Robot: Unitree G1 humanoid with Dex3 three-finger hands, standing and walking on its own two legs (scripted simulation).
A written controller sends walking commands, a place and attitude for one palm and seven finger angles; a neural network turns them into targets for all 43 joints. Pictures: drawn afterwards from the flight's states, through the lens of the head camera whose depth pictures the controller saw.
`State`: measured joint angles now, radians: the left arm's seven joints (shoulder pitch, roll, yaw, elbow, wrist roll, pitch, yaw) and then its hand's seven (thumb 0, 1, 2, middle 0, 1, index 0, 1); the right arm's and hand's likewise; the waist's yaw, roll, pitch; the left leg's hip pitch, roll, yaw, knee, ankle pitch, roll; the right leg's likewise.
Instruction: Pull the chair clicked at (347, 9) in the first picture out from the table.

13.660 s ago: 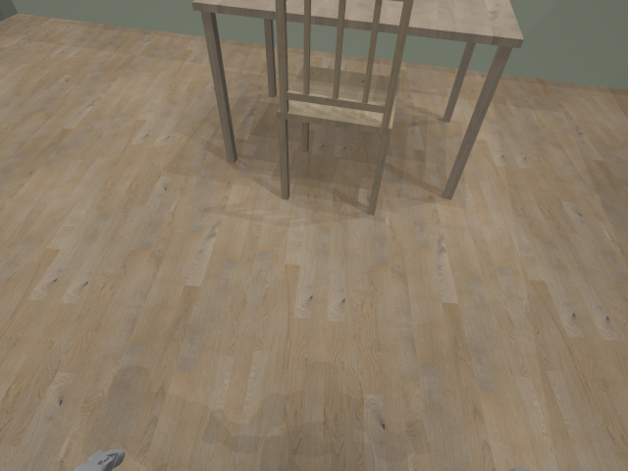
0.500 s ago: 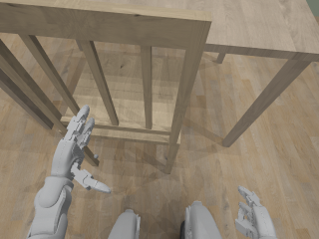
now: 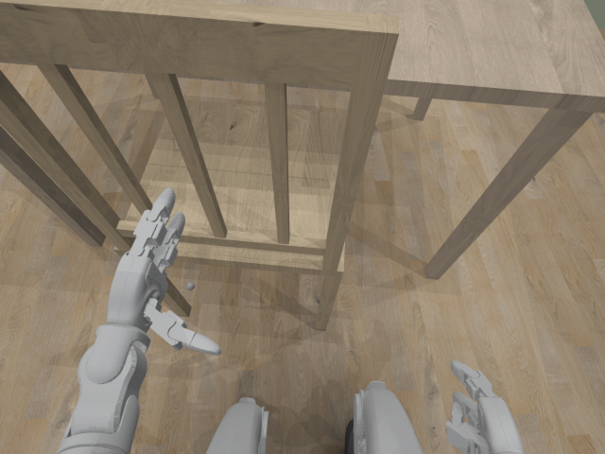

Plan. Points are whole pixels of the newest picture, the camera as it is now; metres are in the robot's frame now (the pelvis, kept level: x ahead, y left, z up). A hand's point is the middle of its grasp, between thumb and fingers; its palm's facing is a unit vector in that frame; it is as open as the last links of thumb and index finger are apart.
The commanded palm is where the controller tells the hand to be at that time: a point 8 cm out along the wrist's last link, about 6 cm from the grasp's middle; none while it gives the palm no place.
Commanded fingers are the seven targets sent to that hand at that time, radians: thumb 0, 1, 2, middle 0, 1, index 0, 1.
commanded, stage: aim the fingers beside a spindle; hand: left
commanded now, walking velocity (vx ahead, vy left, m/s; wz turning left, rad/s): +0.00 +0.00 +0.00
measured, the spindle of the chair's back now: (199, 174) +0.46 +0.15 +0.06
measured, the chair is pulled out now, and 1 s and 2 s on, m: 0.00 0.00 0.00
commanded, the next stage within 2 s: none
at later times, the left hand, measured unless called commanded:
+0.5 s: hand (197, 299) +0.30 +0.14 +0.02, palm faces -0.11 -0.99 -0.03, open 16.9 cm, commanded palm +0.29 +0.20 +0.03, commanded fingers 0.00 -0.50 0.30 -0.06 -0.08 -0.06 -0.08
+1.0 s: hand (184, 283) +0.32 +0.15 +0.04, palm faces -0.08 -1.00 -0.05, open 16.9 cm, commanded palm +0.29 +0.20 +0.03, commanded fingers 0.00 -0.50 0.30 -0.06 -0.08 -0.06 -0.08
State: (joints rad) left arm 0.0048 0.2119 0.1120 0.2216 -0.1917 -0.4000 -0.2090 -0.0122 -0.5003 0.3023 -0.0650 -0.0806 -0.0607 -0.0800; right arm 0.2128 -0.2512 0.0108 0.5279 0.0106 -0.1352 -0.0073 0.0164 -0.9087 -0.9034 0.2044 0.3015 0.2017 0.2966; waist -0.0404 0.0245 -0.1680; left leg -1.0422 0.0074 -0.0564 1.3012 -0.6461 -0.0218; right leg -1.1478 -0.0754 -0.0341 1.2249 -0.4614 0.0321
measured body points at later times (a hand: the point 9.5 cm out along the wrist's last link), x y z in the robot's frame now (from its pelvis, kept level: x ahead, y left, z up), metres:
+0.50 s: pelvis +0.00 -0.01 +0.00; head +0.11 -0.01 +0.43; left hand +0.30 +0.20 +0.02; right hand +0.17 -0.25 -0.10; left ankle -0.02 +0.13 -0.62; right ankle +0.06 -0.15 -0.62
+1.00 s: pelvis +0.00 +0.00 +0.00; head +0.11 +0.01 +0.44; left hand +0.31 +0.21 +0.04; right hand +0.16 -0.24 -0.10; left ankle -0.02 +0.13 -0.62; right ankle +0.06 -0.15 -0.62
